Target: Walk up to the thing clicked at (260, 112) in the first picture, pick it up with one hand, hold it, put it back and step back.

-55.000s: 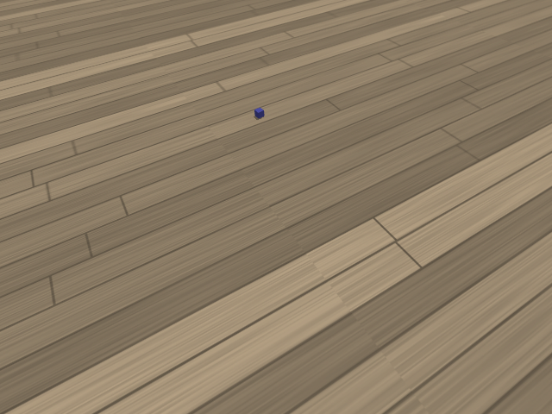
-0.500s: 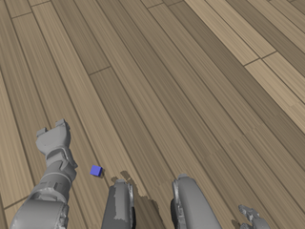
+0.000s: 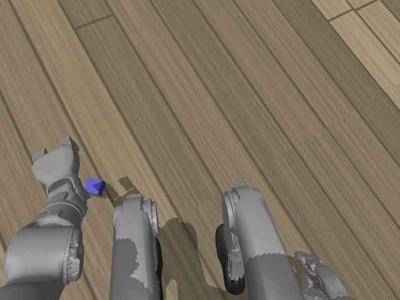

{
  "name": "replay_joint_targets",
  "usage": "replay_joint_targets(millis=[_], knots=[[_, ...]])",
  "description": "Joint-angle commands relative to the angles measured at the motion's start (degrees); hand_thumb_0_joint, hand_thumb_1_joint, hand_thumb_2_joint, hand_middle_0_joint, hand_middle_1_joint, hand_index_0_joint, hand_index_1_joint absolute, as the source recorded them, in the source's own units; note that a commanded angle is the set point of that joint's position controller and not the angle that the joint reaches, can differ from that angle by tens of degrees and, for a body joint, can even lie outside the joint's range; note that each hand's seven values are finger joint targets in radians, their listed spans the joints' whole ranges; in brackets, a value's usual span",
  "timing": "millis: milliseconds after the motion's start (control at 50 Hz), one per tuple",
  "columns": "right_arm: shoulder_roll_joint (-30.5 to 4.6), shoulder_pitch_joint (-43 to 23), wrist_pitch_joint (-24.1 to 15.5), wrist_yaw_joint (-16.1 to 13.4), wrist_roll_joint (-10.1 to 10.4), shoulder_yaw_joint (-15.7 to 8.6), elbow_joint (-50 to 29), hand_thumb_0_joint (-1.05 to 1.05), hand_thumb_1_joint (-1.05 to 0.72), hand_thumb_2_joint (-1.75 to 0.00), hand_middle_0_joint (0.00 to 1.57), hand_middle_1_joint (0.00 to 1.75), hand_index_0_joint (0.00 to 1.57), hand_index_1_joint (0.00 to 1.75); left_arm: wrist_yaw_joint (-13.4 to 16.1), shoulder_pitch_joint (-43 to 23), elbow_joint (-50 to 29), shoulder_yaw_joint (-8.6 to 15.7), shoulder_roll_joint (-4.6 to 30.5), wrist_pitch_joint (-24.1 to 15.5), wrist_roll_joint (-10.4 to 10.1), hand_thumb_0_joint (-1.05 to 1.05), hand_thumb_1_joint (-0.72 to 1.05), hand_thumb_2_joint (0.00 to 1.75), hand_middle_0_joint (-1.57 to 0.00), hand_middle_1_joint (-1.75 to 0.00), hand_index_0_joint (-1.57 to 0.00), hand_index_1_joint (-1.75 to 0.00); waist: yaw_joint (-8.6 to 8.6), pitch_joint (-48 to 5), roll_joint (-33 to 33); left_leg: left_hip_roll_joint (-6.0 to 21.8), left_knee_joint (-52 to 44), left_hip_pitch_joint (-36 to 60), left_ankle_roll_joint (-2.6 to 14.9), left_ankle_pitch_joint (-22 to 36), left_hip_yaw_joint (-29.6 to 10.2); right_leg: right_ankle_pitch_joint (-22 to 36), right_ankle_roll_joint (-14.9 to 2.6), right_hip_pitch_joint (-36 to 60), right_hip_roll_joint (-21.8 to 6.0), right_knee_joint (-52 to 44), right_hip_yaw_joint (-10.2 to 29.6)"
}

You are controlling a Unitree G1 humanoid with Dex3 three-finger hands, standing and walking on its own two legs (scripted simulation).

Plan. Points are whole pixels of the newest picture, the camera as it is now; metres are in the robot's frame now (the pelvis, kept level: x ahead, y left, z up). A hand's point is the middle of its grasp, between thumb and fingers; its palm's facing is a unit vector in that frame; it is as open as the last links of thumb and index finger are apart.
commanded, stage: approach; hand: left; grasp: from above
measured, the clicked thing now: (95, 186) +0.38 +0.29 -0.41
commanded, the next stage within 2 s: rest palm in 0.34 s
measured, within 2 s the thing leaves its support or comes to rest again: neither
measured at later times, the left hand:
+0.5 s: hand (79, 178) +0.40 +0.32 -0.35, palm faces -0.34 -0.29 -0.89, open 12.7 cm
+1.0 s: hand (87, 185) +0.38 +0.31 -0.37, palm faces -0.34 -0.29 -0.89, open 12.5 cm
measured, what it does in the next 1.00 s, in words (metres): lowers itself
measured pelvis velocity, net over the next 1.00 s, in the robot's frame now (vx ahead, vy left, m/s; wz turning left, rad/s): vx -0.01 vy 0.01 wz -0.13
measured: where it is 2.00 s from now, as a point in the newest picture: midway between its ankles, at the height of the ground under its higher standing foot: (192, 277)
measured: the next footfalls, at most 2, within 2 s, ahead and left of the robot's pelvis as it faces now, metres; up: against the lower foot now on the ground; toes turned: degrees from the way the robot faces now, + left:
none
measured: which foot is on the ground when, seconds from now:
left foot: down 0.00-1.00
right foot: down 0.00-1.00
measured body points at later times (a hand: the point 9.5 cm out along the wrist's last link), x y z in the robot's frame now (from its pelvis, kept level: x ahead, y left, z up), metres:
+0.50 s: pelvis +0.00 +0.01 -0.13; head +0.27 +0.07 +0.23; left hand +0.41 +0.33 -0.30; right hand +0.02 -0.25 -0.23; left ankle +0.08 +0.13 -0.39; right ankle +0.09 -0.12 -0.39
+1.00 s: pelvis -0.01 +0.01 -0.13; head +0.25 +0.10 +0.23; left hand +0.39 +0.32 -0.32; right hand +0.04 -0.25 -0.21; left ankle +0.08 +0.13 -0.39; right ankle +0.09 -0.12 -0.39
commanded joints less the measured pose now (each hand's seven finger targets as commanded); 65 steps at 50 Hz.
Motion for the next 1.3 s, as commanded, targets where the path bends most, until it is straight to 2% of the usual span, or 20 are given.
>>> replay_joint_targets(millis=[0,60,120,160,200,220,240,300,380,440,500,540,660,720,800,900,1000,1080,1220,1280], knots=[[-11.0,9.7,-2.4,1.4,-1.0,-2.4,-0.4,0.00,-0.90,-0.90,0.20,0.30,0.20,0.30,4.2,-18.4,-1.3,1.9,14.0,-1.8,1.9,0.00,-0.24,0.68,-0.36,-0.83,-0.37,-0.82,-2.37,-32.6,7.6,-1.1,-6.5,19.0,2.37,4.4,3.7,4.2,-1.78,13.8,1.0,-9.8,-2.3],[-12.0,10.7,-3.2,3.0,-2.0,-2.1,0.2,0.00,-0.90,-0.90,0.20,0.30,0.20,0.30,5.6,-20.6,0.9,2.5,13.6,-3.1,2.5,0.00,-0.24,0.67,-0.37,-0.82,-0.38,-0.81,-3.80,-32.3,8.9,-1.1,-3.3,17.8,2.15,4.6,3.5,4.8,-1.78,10.7,1.1,-6.6,-3.3],[-12.9,11.2,-3.8,4.6,-3.2,-1.7,0.8,0.00,-0.90,-0.90,0.20,0.30,0.20,0.30,7.5,-19.9,4.7,6.3,18.4,-3.9,4.0,0.00,-0.22,0.67,-0.37,-0.81,-0.38,-0.79,-3.05,-32.2,9.8,-1.4,-0.7,14.5,2.17,4.3,3.8,4.0,-1.80,9.8,1.0,-3.5,-3.9],[-13.2,11.4,-4.1,5.7,-4.0,-1.5,0.9,0.00,-0.90,-0.90,0.20,0.30,0.20,0.30,8.1,-19.8,7.7,7.4,19.2,-4.4,5.1,0.00,-0.20,0.66,-0.37,-0.79,-0.39,-0.78,-3.52,-31.5,10.2,-1.5,1.3,13.4,2.28,4.5,3.8,3.9,-1.89,8.7,1.1,-1.8,-4.2],[-14.9,12.8,-4.5,6.5,-4.7,-1.2,1.5,0.00,-0.89,-0.89,0.20,0.30,0.20,0.30,9.2,-19.9,10.0,11.0,23.8,-5.0,6.4,0.00,-0.21,0.67,-0.37,-0.78,-0.38,-0.76,-4.15,-30.0,11.2,-1.3,2.8,13.4,2.15,4.9,2.9,4.8,-1.99,6.8,1.0,0.7,-5.4],[-14.9,12.3,-4.9,7.2,-5.0,-0.8,1.1,0.00,-0.89,-0.89,0.20,0.30,0.20,0.30,9.4,-21.1,10.3,10.5,24.0,-5.5,6.7,0.00,-0.20,0.66,-0.37,-0.79,-0.38,-0.77,-4.70,-28.5,11.8,-1.2,4.1,12.8,2.25,4.7,2.8,4.7,-2.00,5.8,1.0,1.8,-5.6],[-16.1,13.4,-5.0,7.7,-5.5,-0.4,1.5,0.00,-0.89,-0.89,0.20,0.30,0.20,0.30,10.2,-20.7,11.5,13.2,26.6,-5.8,7.1,0.00,-0.21,0.67,-0.37,-0.77,-0.38,-0.76,-4.72,-28.8,12.3,-1.0,4.5,13.4,2.09,6.0,2.4,6.2,-1.96,5.9,1.0,3.0,-6.3],[-16.7,12.9,-5.4,8.9,-6.3,1.2,1.2,0.00,-0.89,-0.89,0.20,0.30,0.20,0.30,12.3,-20.2,14.0,16.5,30.8,-7.1,7.0,0.00,-0.20,0.67,-0.37,-0.77,-0.38,-0.76,-4.65,-28.2,13.4,-0.8,6.7,12.0,2.03,6.9,2.1,7.2,-1.85,6.6,1.5,5.0,-7.4],[-17.3,13.2,-6.6,10.2,-7.7,3.1,1.3,0.00,-0.89,-0.89,0.20,0.30,0.20,0.30,13.2,-20.8,14.9,17.9,34.1,-8.8,6.1,0.00,-0.18,0.65,-0.36,-0.79,-0.38,-0.77,-5.94,-27.1,15.2,-0.3,10.2,12.2,1.89,8.5,1.5,9.6,-1.55,7.5,1.8,7.3,-8.6],[-18.6,13.5,-7.7,11.5,-8.6,3.6,2.2,0.00,-0.89,-0.90,0.20,0.30,0.20,0.30,12.2,-18.9,14.3,17.8,35.4,-9.4,5.8,0.00,-0.24,0.70,-0.35,-0.74,-0.34,-0.74,-6.38,-26.9,17.4,0.0,11.8,13.3,1.51,11.3,0.8,12.8,-1.35,8.5,2.1,9.1,-9.6],[-17.9,13.9,-8.3,12.6,-8.6,4.0,3.3,0.00,-0.89,-0.90,0.20,0.30,0.20,0.30,10.7,-13.5,19.8,14.6,29.4,-9.7,4.7,0.00,-0.24,0.70,-0.31,-0.80,-0.33,-0.79,-7.31,-23.1,14.5,0.1,11.6,9.9,1.48,11.8,-0.2,13.6,-1.19,7.3,2.8,9.7,-10.8],[-18.3,13.6,-9.0,13.4,-8.5,4.2,3.1,0.00,-0.89,-0.90,0.20,0.30,0.20,0.30,9.7,-13.4,18.7,12.9,28.4,-10.1,4.0,0.00,-0.28,0.73,-0.29,-0.83,-0.30,-0.82,-7.25,-23.6,14.7,0.1,11.7,10.8,1.42,12.9,-0.9,14.9,-1.16,7.2,2.9,10.3,-11.2],[-20.1,13.4,-9.5,14.9,-7.4,3.8,2.4,0.00,-0.90,-0.90,0.20,0.30,0.20,0.30,10.0,-11.5,19.0,13.5,28.5,-11.3,3.4,0.00,-0.28,0.73,-0.30,-0.82,-0.31,-0.81,-6.88,-20.8,13.6,0.0,10.6,8.8,1.53,11.3,-2.1,12.9,-1.28,6.9,3.2,10.1,-11.7],[-20.0,12.7,-9.5,15.2,-7.2,4.3,1.6,0.00,-0.90,-0.90,0.20,0.30,0.20,0.30,10.5,-14.5,18.3,12.5,29.2,-12.1,4.6,0.00,-0.28,0.73,-0.31,-0.80,-0.31,-0.80,-8.13,-19.1,12.0,-0.1,11.7,7.2,2.07,8.7,-1.9,11.0,-1.09,6.5,3.4,9.1,-11.4],[-21.6,11.2,-9.4,15.0,-6.8,4.4,0.9,0.00,-0.90,-0.90,0.20,0.30,0.20,0.30,13.9,-18.1,16.8,15.4,34.9,-13.4,7.4,0.00,-0.25,0.71,-0.32,-0.80,-0.32,-0.79,-7.45,-19.2,15.2,0.1,11.3,7.9,1.71,6.7,-2.0,8.8,-1.44,5.3,3.4,9.7,-11.7],[-22.0,9.0,-10.5,15.3,-7.8,4.7,1.5,0.00,-0.90,-0.90,0.20,0.30,0.20,0.30,17.4,-21.1,18.1,15.0,35.4,-12.6,9.2,0.00,-0.23,0.69,-0.30,-0.84,-0.32,-0.82,-9.33,-16.1,16.8,0.6,11.5,8.7,1.09,2.7,-2.5,5.7,-1.36,2.5,3.0,10.1,-12.1],[-22.2,7.9,-12.1,16.1,-7.9,4.4,2.5,0.00,-0.90,-0.90,0.20,0.30,0.20,0.30,18.0,-16.8,19.4,15.9,34.1,-9.6,5.4,0.00,-0.27,0.72,-0.28,-0.86,-0.29,-0.84,-7.95,-17.0,18.7,0.9,10.9,9.8,0.60,4.8,-2.6,7.6,-1.29,3.3,2.8,10.1,-12.1],[-23.1,8.4,-13.3,17.0,-8.0,4.5,2.1,0.00,-0.90,-0.90,0.20,0.30,0.20,0.30,16.3,-17.8,18.5,14.8,33.6,-9.1,3.5,0.00,-0.28,0.72,-0.26,-0.90,-0.29,-0.87,-9.08,-17.7,18.0,1.0,11.9,10.2,0.86,6.9,-3.1,10.4,-1.07,5.1,2.6,10.6,-12.2],[-23.3,8.9,-14.5,17.7,-7.6,5.6,1.8,0.00,-0.90,-0.90,0.20,0.30,0.20,0.30,15.0,-16.7,17.4,13.5,33.5,-9.9,2.7,0.00,-0.28,0.72,-0.26,-0.90,-0.28,-0.87,-9.64,-18.2,17.6,1.0,13.3,10.5,0.96,10.4,-3.3,14.0,-0.92,7.7,2.9,11.3,-12.3],[-23.6,10.1,-14.4,17.7,-7.5,5.6,2.0,0.00,-0.90,-0.90,0.20,0.30,0.20,0.30,15.5,-14.7,18.6,14.7,34.0,-10.4,2.7,0.00,-0.26,0.70,-0.27,-0.90,-0.30,-0.87,-9.22,-18.7,16.8,0.8,12.8,9.5,1.15,10.4,-3.1,13.6,-1.08,9.5,3.3,10.2,-12.2]])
